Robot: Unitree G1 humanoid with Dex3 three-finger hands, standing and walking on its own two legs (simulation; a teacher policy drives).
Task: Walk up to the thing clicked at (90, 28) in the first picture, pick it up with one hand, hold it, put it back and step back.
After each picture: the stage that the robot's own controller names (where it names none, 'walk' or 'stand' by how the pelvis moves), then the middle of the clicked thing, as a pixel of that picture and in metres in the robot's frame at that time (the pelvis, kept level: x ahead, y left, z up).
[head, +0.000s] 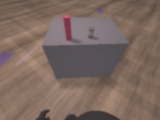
stand; (91, 33) +0.92 +0.04 +0.01
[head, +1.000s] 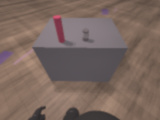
walk; (85, 35) +0.82 +0.11 +0.04
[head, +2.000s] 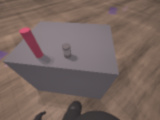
stand; (67, 51) +0.53 +0.25 +0.02
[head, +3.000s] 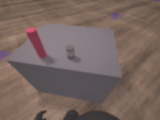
stand; (70, 52) +0.54 +0.20 +0.03
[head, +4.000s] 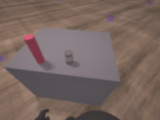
stand; (69, 57) +0.51 +0.21 +0.01
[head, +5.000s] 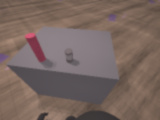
stand; (69, 56) +0.53 +0.21 +0.01
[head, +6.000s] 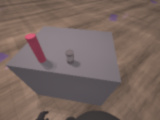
stand; (70, 57) +0.51 +0.20 +0.01
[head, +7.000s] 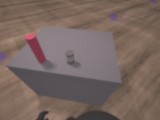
stand; (70, 57) +0.51 +0.20 +0.01
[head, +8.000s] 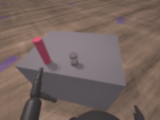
rise first; (73, 59) +0.50 +0.20 +0.01
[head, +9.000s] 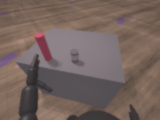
go down; (74, 56) +0.54 +0.18 +0.02
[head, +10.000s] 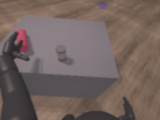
go down; (61, 54) +0.49 +0.19 +0.03
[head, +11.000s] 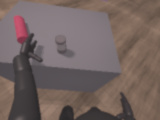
close in; (61, 45) +0.51 +0.19 +0.06
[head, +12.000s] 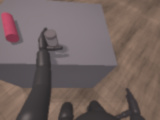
close; (52, 40) +0.53 +0.21 +0.09
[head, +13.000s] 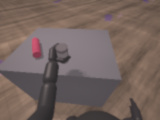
lift; (62, 54) +0.40 +0.18 +0.18
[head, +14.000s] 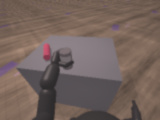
lift; (66, 59) +0.33 +0.16 +0.21
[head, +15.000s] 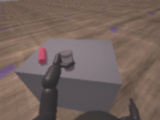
hold; (68, 60) +0.34 +0.15 +0.20
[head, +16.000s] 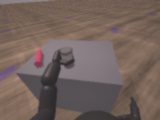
hold; (67, 58) +0.34 +0.15 +0.23
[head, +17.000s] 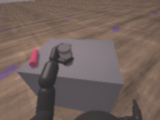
crouch; (66, 55) +0.32 +0.16 +0.25
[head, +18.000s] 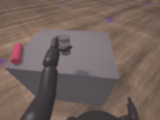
crouch; (64, 45) +0.44 +0.17 +0.21
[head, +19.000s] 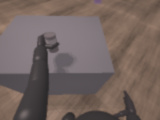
lower; (51, 42) +0.51 +0.21 +0.12
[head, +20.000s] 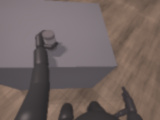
lower; (50, 41) +0.52 +0.21 +0.09
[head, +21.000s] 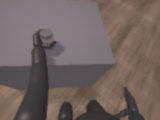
lower; (48, 40) +0.53 +0.21 +0.09
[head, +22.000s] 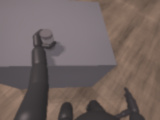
lower; (48, 40) +0.53 +0.22 +0.09
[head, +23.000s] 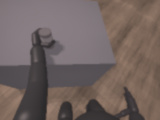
loosen; (47, 39) +0.53 +0.22 +0.09
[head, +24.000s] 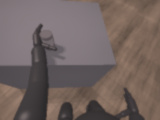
withdraw; (48, 41) +0.53 +0.22 +0.08
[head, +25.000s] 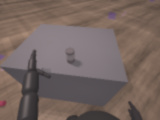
sink last; (70, 56) +0.49 +0.18 +0.05
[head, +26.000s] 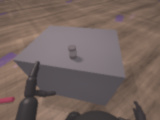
stand; (72, 52) +0.55 +0.21 +0.05
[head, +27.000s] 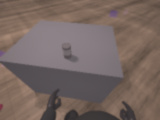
stand; (67, 51) +0.52 +0.21 +0.06
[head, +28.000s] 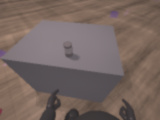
stand; (68, 49) +0.54 +0.20 +0.07
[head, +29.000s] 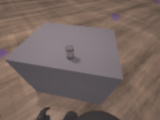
stand; (69, 52) +0.53 +0.20 +0.04
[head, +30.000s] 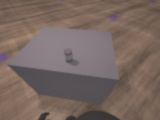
stand; (68, 56) +0.53 +0.22 +0.01
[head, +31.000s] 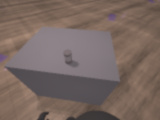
stand; (68, 57) +0.51 +0.21 +0.01
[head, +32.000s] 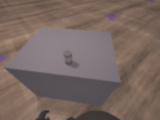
stand; (68, 58) +0.50 +0.21 +0.01
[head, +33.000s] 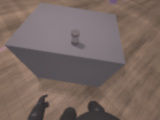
walk; (75, 38) +0.63 +0.15 +0.02
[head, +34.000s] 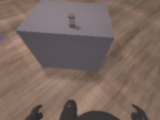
walk; (71, 21) +0.86 +0.28 +0.04
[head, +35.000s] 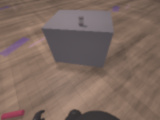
stand; (81, 21) +1.16 +0.22 +0.03
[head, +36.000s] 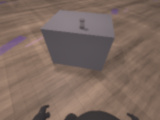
stand; (82, 24) +1.11 +0.18 +0.01
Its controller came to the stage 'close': yes
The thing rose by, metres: 0.23
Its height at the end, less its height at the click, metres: +0.00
